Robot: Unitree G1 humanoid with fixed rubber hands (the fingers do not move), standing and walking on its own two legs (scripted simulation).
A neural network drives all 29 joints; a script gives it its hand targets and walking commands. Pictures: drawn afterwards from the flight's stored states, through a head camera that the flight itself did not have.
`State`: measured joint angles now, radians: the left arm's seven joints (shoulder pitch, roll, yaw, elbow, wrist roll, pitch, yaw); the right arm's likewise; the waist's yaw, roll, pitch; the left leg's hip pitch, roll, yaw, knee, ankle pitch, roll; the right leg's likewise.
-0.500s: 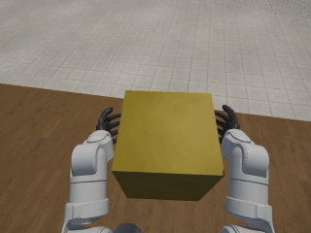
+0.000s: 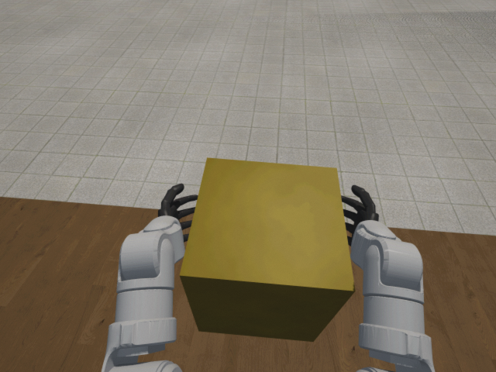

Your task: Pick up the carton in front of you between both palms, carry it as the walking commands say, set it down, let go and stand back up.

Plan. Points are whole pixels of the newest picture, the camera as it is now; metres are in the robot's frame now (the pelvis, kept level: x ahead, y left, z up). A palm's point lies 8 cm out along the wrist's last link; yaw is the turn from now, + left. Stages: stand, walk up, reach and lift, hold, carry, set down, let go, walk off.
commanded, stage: carry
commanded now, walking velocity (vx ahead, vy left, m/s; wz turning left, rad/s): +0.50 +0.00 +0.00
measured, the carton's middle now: (263, 255) +0.31 -0.02 +0.01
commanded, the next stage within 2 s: none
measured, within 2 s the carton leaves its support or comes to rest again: neither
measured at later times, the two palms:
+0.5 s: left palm (218, 125) +0.61 +0.07 +0.06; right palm (347, 119) +0.64 -0.23 +0.05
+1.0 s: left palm (230, 78) +0.92 +0.05 +0.00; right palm (328, 78) +0.91 -0.25 +0.00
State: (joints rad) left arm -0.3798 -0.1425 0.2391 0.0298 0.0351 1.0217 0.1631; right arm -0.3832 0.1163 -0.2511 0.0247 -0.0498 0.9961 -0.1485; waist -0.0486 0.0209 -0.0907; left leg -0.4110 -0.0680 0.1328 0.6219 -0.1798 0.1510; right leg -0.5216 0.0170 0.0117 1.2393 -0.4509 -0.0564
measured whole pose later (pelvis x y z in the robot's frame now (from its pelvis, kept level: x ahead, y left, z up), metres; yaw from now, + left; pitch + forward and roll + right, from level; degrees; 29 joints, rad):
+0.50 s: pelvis +0.30 -0.09 -0.03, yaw +1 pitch +5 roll +3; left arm -0.37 -0.13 0.22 -0.07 0.01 1.01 0.17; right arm -0.43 0.12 -0.26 -0.04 -0.02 0.99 -0.16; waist 0.03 0.00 -0.04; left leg -0.63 0.01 0.01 1.18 -0.37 0.04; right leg -0.40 0.01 -0.12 0.56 -0.14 -0.12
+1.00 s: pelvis +0.60 -0.08 -0.07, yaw +0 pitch +4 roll +0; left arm -0.38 -0.15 0.24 0.01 0.04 1.02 0.16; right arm -0.38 0.12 -0.25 0.02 -0.04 0.99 -0.15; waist -0.04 0.02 -0.07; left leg -0.40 -0.06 0.14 0.61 -0.18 0.15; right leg -0.55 -0.01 0.01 1.19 -0.43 -0.05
